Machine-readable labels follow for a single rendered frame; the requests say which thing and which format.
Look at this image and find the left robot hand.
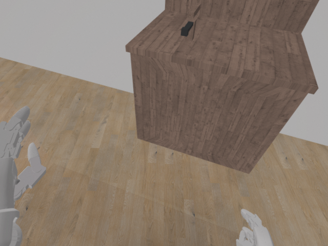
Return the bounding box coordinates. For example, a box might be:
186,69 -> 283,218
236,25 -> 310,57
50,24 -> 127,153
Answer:
0,106 -> 46,210

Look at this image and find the counter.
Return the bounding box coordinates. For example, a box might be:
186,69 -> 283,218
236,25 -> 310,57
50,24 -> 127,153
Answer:
126,0 -> 319,174

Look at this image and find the tap lever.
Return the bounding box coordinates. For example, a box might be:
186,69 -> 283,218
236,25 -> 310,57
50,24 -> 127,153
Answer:
181,22 -> 193,36

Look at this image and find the left robot forearm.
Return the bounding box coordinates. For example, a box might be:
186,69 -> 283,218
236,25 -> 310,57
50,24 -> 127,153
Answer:
0,208 -> 23,246

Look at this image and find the right robot hand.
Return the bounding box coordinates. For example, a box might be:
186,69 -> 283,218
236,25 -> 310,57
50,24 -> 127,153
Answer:
236,209 -> 274,246

